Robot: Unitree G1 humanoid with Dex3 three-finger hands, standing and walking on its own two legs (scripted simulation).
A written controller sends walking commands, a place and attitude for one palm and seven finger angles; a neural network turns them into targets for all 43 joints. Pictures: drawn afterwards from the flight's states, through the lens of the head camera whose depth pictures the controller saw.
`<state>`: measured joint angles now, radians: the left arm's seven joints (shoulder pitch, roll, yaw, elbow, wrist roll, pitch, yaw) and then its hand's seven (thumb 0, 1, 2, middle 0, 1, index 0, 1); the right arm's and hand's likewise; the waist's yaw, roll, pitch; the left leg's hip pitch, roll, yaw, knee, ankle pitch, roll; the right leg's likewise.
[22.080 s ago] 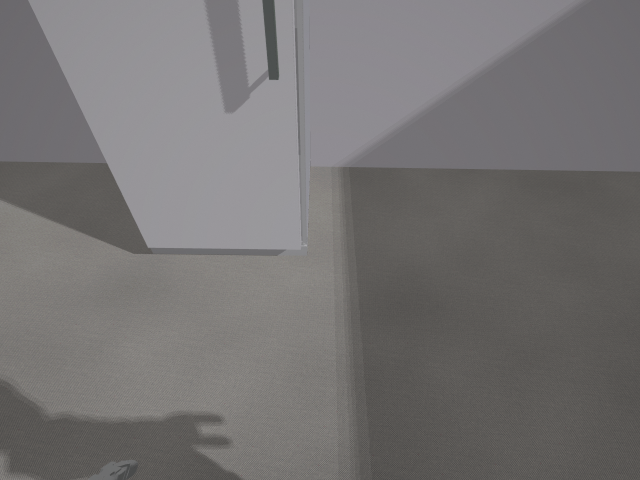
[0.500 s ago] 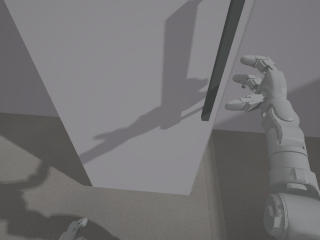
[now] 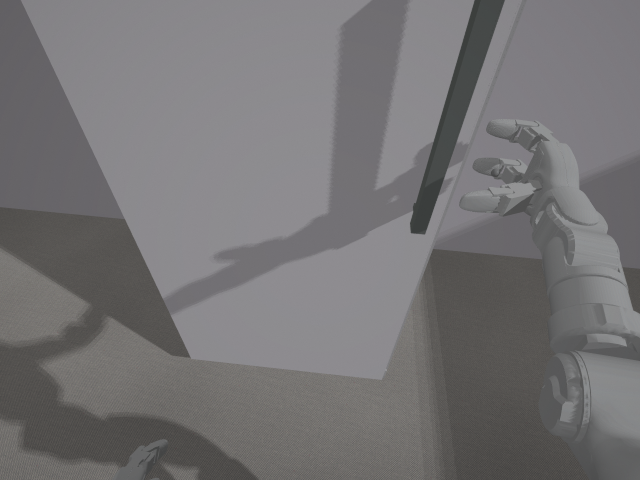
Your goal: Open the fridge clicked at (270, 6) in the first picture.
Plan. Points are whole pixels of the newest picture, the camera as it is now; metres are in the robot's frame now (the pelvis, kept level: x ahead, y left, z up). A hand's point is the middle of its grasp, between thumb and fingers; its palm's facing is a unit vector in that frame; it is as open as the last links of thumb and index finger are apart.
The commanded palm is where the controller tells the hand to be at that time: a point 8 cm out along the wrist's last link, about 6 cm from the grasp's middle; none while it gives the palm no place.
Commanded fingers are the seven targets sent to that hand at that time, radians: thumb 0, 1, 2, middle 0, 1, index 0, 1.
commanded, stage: move the hooked fingers beside the handle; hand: right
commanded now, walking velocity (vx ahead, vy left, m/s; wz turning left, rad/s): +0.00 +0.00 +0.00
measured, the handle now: (450, 107) +0.52 -0.10 +0.23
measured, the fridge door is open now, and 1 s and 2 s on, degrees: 0 0 0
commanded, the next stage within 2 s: feel for the door with the fingertips in 1.02 s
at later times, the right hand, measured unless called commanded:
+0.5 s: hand (504, 164) +0.44 -0.16 +0.21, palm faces +0.02 +1.00 +0.01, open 14.0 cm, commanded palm +0.42 -0.21 +0.20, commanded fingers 0.00 0.50 -0.30 0.30 1.20 0.30 1.20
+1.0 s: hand (496, 177) +0.45 -0.16 +0.19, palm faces +0.05 +1.00 +0.02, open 14.0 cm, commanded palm +0.41 -0.21 +0.20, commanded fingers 0.00 0.50 -0.30 0.30 1.20 0.30 1.20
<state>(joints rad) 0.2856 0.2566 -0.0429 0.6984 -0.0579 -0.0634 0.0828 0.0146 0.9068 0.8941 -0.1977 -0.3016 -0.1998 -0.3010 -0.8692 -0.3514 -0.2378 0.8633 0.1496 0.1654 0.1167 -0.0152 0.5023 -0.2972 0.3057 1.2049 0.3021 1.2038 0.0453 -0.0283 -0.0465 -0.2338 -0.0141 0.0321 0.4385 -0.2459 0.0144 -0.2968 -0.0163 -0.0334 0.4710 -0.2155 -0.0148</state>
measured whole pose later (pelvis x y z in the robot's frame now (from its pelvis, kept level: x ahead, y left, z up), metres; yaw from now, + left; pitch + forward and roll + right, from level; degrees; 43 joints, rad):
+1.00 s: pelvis +0.01 +0.00 +0.00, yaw +0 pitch +2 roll +0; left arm 0.29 0.25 -0.04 0.68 -0.06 -0.04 0.08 0.01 0.91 0.89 -0.20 -0.30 -0.20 -0.30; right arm -0.79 -0.34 -0.26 0.78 0.16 0.19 0.12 -0.01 0.50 -0.30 0.31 1.20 0.30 1.20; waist 0.04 -0.03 -0.06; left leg -0.22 -0.02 0.03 0.44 -0.25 0.02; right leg -0.28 -0.02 -0.04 0.47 -0.23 -0.01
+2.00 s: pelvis +0.01 +0.00 +0.00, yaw +1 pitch +3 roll +1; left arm 0.31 0.25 -0.02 0.73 -0.05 -0.06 0.07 0.01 0.91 0.89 -0.20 -0.30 -0.20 -0.30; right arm -0.89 -0.27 -0.21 0.81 0.13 0.11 0.04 -0.02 0.50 -0.30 0.30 1.20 0.30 1.20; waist 0.05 -0.02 -0.05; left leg -0.23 -0.02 0.02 0.44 -0.26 0.02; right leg -0.29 -0.02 -0.04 0.47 -0.23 -0.01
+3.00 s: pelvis +0.01 +0.00 +0.00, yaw +1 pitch +3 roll +1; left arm 0.30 0.22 -0.03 0.72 -0.04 -0.06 0.05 0.01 0.91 0.89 -0.20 -0.30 -0.20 -0.30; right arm -0.89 -0.21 -0.19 0.80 0.12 0.09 -0.01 -0.02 0.50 -0.30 0.31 1.20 0.30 1.20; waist 0.05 -0.03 -0.06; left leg -0.24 -0.01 0.01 0.45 -0.26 0.01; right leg -0.30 -0.02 -0.05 0.48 -0.24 -0.02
